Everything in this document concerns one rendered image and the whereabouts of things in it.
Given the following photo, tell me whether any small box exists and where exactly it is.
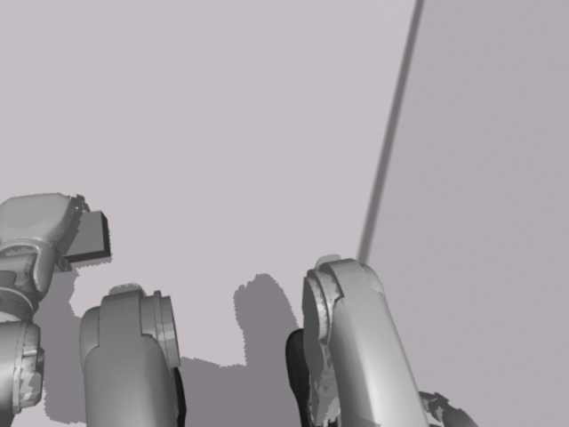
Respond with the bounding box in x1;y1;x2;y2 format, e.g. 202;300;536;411
0;211;111;263

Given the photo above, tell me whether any right robot hand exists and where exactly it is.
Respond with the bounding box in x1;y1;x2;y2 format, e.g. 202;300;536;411
419;391;478;427

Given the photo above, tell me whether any right robot foot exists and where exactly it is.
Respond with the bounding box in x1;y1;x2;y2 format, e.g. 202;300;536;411
285;328;338;427

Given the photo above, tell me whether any left robot arm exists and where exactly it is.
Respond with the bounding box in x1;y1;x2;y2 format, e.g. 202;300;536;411
0;238;56;427

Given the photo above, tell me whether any left robot hand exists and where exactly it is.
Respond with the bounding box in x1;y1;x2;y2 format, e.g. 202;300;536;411
0;193;91;273

